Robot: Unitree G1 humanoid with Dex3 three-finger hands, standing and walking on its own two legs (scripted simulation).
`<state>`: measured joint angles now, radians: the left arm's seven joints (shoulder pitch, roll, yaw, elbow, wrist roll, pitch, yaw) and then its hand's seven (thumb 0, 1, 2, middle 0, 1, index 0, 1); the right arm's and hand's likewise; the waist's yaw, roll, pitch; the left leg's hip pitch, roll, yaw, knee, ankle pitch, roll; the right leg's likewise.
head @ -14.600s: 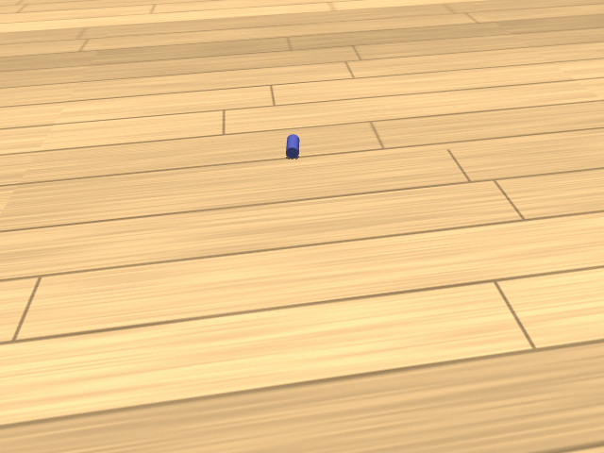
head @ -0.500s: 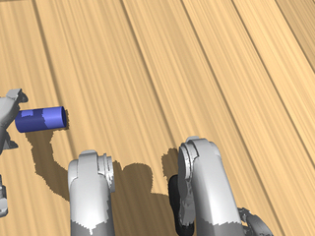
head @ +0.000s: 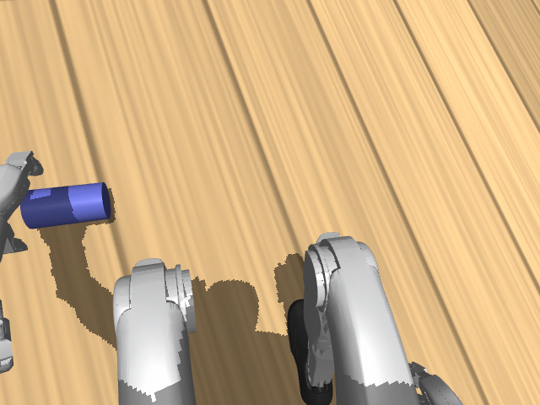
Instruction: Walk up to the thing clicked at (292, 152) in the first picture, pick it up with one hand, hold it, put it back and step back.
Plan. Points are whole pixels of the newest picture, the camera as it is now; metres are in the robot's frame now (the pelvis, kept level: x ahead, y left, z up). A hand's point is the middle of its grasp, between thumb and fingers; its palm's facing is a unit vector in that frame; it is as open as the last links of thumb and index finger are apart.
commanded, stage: approach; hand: left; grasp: from above
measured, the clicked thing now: (69, 204) +0.45 +0.32 -0.29
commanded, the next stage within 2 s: close in in 0.56 s
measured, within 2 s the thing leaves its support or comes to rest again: neither
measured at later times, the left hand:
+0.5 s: hand (72, 188) +0.45 +0.28 -0.18, palm faces -0.40 -0.06 -0.91, open 13.6 cm
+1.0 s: hand (37, 226) +0.39 +0.33 -0.20, palm faces -0.55 -0.14 -0.82, open 14.1 cm
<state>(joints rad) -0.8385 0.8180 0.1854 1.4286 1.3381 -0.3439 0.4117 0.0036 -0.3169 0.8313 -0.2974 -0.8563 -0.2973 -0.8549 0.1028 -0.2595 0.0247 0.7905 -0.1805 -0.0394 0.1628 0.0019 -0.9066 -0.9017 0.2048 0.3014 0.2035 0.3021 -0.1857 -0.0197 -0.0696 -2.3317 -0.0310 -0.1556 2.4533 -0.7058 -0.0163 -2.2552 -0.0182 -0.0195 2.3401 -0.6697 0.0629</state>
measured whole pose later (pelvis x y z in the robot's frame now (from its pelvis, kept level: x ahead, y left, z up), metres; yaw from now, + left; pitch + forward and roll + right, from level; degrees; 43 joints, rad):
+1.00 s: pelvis +0.00 +0.00 -0.01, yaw -1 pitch +31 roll -9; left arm -0.85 0.83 0.12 1.44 1.26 -0.43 0.33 0.00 -0.53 0.97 -0.09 -1.06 -0.11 -1.03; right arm 0.08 -0.30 0.06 0.77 -0.19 -0.07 0.16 0.00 -0.90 -0.90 0.21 0.30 0.20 0.30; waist -0.18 -0.05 0.02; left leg -2.32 -0.03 -0.18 2.49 -0.71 -0.03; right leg -2.25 -0.01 -0.04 2.36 -0.66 0.07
